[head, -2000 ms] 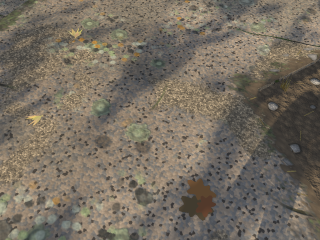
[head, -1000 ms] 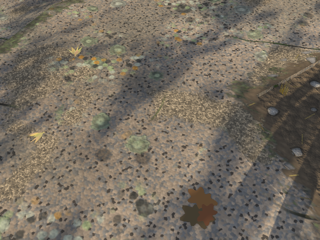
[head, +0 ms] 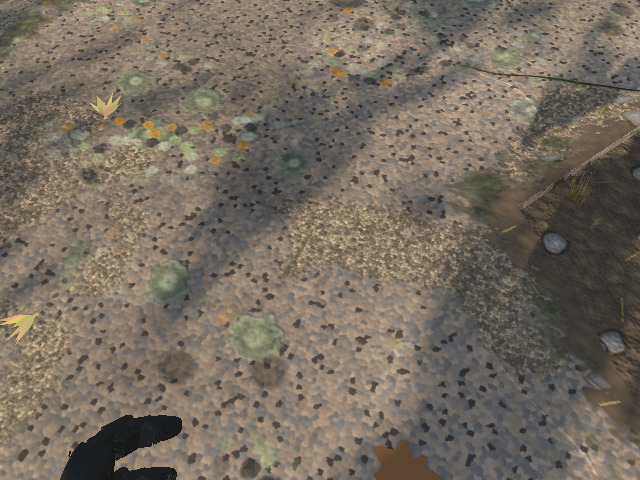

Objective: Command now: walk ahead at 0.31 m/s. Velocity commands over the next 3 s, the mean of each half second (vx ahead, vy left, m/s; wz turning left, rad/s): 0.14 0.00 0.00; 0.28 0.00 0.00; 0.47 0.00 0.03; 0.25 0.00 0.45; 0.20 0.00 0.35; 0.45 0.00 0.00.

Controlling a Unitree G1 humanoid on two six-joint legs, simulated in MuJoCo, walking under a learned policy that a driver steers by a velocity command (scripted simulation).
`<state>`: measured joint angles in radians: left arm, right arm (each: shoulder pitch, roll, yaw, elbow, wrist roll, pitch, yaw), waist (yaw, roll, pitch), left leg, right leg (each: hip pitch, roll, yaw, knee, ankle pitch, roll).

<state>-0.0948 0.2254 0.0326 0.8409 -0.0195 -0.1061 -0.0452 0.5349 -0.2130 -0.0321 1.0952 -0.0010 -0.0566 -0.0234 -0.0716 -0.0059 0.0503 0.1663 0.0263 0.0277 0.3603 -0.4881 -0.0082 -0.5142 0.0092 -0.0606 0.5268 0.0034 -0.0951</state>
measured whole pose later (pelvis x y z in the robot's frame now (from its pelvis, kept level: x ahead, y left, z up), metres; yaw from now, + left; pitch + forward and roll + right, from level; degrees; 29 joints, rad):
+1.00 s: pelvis +0.29 +0.06 +0.02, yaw -1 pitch +0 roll -1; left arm 0.31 0.26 0.05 1.06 -0.04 -0.08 0.01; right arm 0.23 -0.22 -0.07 1.00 0.01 -0.11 0.02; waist 0.00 -0.03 0.01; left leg -0.26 -0.01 0.07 0.54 -0.29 0.05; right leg -0.34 -0.03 0.03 1.12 -0.41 -0.03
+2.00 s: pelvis +0.76 +0.06 +0.01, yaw +16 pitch +2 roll -2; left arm 0.10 0.29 0.07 0.91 -0.01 -0.03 0.03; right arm 0.12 -0.27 -0.09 0.77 -0.01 -0.03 0.03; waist 0.00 -0.01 0.08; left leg -0.49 -0.04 0.02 0.59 -0.15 0.10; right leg -0.37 0.00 -0.04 1.15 -0.58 0.03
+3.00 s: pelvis +1.04 +0.20 +0.03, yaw +24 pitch +2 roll +1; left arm 0.31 0.29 0.06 0.90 -0.04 -0.08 0.00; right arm 0.19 -0.24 -0.06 0.76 -0.01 -0.09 0.03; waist 0.02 -0.04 0.03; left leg -0.26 -0.02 0.09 0.40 -0.17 0.05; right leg -0.50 -0.09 0.05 1.17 -0.32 -0.02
